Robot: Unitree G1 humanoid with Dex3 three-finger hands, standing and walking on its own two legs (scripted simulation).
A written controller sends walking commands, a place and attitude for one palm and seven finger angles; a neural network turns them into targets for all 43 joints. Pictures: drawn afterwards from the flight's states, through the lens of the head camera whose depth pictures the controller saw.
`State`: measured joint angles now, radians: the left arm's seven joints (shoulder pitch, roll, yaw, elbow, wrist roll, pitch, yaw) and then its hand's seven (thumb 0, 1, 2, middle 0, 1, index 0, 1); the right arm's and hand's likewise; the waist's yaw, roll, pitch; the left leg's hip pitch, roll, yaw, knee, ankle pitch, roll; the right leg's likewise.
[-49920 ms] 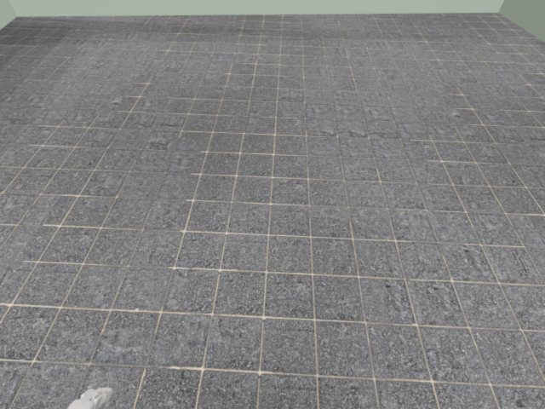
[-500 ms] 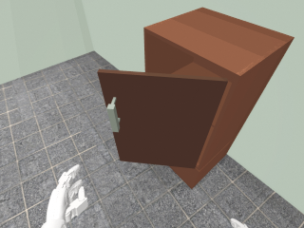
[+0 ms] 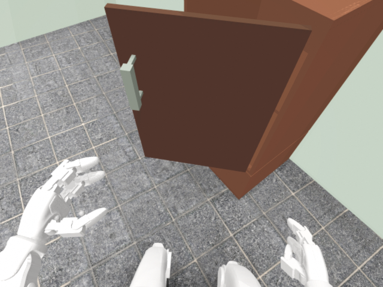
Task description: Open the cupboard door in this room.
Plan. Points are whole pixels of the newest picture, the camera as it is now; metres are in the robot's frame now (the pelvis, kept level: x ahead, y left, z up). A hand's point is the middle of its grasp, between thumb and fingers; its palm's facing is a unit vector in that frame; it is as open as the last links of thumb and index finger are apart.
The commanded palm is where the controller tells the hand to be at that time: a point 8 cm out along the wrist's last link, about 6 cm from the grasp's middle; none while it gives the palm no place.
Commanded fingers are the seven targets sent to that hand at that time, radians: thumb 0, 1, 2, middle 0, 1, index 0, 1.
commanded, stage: raise the hand with hooked fingers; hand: left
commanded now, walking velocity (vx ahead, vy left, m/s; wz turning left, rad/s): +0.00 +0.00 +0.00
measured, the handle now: (134, 83) +0.57 +0.20 +0.06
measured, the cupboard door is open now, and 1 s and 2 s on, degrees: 43 43 43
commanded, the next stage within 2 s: move the hooked fingers beside the handle in 1.42 s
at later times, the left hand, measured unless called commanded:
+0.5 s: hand (52, 185) +0.27 +0.28 +0.07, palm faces -0.07 -1.00 -0.06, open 13.1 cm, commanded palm +0.26 +0.34 +0.07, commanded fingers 0.00 -0.50 0.30 -0.30 -1.20 -0.30 -1.20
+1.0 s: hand (37, 164) +0.31 +0.32 +0.08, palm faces -0.07 -1.00 -0.05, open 14.0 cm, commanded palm +0.29 +0.36 +0.08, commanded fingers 0.00 -0.50 0.30 -0.30 -1.20 -0.30 -1.20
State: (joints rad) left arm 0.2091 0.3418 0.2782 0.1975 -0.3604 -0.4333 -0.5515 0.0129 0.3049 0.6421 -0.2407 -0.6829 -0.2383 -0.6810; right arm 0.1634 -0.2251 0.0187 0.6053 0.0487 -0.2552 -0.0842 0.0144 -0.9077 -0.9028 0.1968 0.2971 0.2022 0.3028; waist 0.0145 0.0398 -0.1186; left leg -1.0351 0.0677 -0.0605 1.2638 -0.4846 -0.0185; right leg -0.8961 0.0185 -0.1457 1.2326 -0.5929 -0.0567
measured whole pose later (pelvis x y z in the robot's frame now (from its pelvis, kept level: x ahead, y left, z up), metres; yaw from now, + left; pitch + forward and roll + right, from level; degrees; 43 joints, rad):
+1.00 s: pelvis +0.02 +0.05 +0.03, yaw -1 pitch +16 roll -4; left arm 0.00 0.46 0.44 0.40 -0.37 -0.29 -0.58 -0.01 -0.50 0.30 -0.30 -1.20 -0.30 -1.20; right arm 0.29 -0.28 0.03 0.54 0.04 -0.19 -0.06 0.01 -0.90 -0.90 0.20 0.30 0.21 0.30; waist -0.03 0.02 -0.12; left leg -0.94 0.04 0.01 1.11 -0.45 0.05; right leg -0.81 -0.01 -0.08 1.04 -0.51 0.02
